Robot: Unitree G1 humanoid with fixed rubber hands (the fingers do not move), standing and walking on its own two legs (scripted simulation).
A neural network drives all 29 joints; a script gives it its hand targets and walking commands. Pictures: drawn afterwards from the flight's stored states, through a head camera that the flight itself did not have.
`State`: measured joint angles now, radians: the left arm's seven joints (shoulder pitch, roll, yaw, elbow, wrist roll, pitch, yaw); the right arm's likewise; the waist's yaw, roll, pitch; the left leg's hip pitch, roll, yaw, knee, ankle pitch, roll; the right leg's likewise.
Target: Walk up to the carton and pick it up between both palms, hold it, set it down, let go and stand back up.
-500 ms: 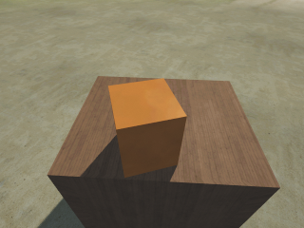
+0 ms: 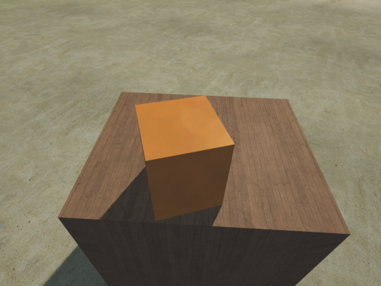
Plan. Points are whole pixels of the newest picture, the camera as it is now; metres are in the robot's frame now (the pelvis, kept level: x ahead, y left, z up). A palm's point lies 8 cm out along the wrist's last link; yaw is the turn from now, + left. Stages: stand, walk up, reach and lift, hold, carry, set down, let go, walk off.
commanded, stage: stand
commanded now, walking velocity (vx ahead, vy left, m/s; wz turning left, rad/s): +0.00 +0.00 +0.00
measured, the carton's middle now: (180, 157) +0.48 +0.04 +0.00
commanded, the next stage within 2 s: none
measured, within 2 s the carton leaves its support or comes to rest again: neither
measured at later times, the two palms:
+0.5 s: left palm out of the picture +0.08 +0.28 -0.12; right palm out of the picture +0.08 -0.28 -0.11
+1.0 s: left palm out of the picture +0.09 +0.28 -0.12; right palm out of the picture +0.08 -0.28 -0.11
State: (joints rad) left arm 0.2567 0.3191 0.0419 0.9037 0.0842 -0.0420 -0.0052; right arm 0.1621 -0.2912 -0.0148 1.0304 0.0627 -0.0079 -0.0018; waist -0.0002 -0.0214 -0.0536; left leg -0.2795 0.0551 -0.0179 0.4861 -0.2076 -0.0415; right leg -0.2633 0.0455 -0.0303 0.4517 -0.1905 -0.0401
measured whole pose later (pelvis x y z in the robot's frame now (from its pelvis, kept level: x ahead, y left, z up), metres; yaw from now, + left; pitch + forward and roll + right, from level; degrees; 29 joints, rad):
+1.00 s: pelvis +0.00 +0.00 +0.00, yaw +0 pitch +0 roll -1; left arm 0.21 0.32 0.04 0.91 0.08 -0.04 0.00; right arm 0.16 -0.29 -0.01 1.04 0.06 -0.01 0.00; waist 0.00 -0.02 -0.02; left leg -0.28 0.06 -0.02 0.49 -0.21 -0.04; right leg -0.26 0.05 -0.03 0.45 -0.20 -0.04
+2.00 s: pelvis +0.01 +0.00 +0.00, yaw +0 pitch +1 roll -1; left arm 0.20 0.33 0.03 0.92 0.08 -0.04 0.00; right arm 0.16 -0.29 -0.01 1.04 0.06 -0.01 0.00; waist 0.00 -0.02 -0.02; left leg -0.28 0.05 -0.02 0.49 -0.22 -0.04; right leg -0.26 0.04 -0.03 0.45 -0.20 -0.04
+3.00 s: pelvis +0.01 +0.00 +0.00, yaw +0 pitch +1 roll -1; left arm 0.19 0.33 0.02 0.92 0.08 -0.04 0.00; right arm 0.16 -0.29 -0.01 1.04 0.06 -0.01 0.00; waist 0.00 -0.01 -0.02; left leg -0.28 0.05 -0.02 0.49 -0.23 -0.04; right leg -0.26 0.04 -0.03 0.45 -0.21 -0.04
